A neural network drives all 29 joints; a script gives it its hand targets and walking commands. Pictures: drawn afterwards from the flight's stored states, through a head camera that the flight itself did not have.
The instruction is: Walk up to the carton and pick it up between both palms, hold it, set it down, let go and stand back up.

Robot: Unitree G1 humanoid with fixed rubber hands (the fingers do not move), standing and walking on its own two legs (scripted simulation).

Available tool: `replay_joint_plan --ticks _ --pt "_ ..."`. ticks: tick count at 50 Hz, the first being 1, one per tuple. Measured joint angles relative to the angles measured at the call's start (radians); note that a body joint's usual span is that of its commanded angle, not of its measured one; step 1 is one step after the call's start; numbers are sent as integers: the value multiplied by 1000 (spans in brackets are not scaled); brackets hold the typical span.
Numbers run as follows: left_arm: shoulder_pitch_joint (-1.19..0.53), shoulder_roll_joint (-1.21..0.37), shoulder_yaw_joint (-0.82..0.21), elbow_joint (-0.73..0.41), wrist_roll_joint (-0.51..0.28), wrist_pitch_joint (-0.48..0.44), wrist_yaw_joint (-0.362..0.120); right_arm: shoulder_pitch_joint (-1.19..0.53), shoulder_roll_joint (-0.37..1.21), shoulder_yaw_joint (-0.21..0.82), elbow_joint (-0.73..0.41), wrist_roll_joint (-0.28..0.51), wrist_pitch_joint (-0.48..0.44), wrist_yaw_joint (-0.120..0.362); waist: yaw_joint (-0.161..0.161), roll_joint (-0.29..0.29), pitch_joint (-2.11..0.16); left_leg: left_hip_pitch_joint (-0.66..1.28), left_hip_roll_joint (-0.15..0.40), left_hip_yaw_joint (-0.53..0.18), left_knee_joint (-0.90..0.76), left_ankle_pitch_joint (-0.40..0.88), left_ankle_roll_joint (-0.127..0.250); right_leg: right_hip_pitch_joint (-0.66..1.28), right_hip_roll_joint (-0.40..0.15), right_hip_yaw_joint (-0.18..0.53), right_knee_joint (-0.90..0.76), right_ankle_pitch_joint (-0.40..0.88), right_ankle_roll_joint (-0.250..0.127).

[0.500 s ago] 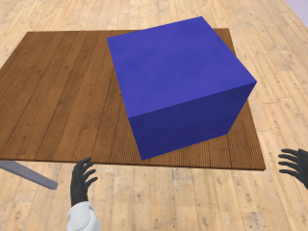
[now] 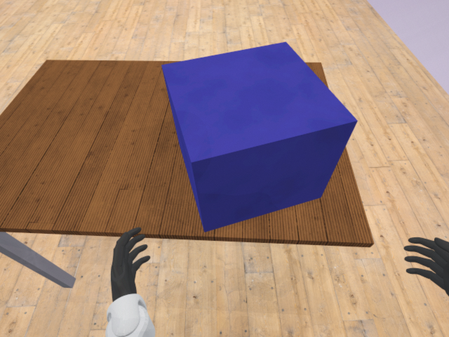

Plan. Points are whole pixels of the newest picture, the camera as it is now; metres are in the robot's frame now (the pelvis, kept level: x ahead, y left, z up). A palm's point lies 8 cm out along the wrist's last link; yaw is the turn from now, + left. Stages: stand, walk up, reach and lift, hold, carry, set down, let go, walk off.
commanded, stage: set down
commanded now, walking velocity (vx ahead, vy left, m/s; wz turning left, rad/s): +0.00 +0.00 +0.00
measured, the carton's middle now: (245, 135) +0.55 +0.05 +0.02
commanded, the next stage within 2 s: none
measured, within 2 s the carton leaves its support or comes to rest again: neither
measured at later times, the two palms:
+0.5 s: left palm (121, 308) +0.17 +0.22 -0.02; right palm out of the picture +0.24 -0.34 -0.02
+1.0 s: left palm (116, 312) +0.17 +0.23 -0.02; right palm out of the picture +0.22 -0.33 -0.02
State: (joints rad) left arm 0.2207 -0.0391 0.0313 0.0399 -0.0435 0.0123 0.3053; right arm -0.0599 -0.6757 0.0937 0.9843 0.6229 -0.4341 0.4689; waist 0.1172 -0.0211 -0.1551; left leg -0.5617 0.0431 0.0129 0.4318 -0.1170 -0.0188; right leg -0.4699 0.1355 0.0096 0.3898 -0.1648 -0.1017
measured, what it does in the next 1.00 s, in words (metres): stands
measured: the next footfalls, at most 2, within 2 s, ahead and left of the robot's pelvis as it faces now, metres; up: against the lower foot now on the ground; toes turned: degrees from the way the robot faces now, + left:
none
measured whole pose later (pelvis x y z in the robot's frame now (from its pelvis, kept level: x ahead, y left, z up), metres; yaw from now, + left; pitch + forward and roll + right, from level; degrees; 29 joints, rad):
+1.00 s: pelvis +0.02 +0.01 +0.00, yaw +1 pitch +14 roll -1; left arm 0.42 -0.04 0.03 0.04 -0.04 -0.02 0.25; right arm 0.13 -0.67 0.06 0.98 0.57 -0.47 0.44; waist 0.11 -0.03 -0.16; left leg -0.52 0.02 0.01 0.44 -0.16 -0.01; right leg -0.42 0.11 0.01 0.39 -0.21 -0.08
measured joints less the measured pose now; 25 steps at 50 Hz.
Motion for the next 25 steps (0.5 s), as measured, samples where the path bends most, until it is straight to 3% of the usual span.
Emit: replay_joint_plan --ticks 14,25 --pt "35 0 -4 0 0 -4 23 35 0 -35 0 0 5 8 -3 -1 0 11 -11 0 4 -19 2 14 -11 0 0 -18 6" --pt "182 0 -5 0 0 -27 -13 152 0 -36 0 1 -42 2 -3 0 0 34 -13 -2 4 -39 2 39 -12 0 0 -39 3"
